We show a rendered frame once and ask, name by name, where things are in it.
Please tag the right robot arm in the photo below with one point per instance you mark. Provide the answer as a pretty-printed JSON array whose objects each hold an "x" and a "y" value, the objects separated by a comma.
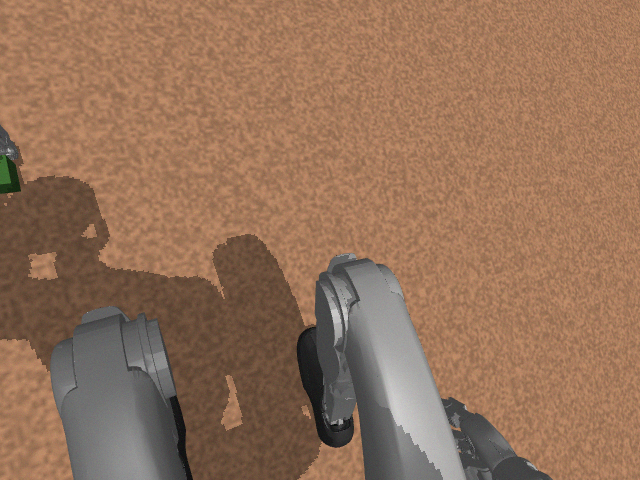
[{"x": 517, "y": 468}]

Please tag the left robot hand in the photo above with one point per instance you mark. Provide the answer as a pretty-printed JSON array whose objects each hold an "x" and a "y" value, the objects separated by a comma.
[{"x": 7, "y": 146}]

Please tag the small box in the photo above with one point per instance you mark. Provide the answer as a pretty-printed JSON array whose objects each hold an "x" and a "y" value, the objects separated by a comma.
[{"x": 9, "y": 181}]

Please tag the right robot foot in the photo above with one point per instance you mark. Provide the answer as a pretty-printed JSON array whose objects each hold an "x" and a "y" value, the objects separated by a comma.
[{"x": 312, "y": 380}]

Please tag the right robot hand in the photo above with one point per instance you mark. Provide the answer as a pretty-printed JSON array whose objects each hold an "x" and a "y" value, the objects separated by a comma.
[{"x": 481, "y": 444}]

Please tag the left robot foot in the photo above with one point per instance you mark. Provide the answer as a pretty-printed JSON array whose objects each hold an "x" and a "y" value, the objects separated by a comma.
[{"x": 180, "y": 425}]

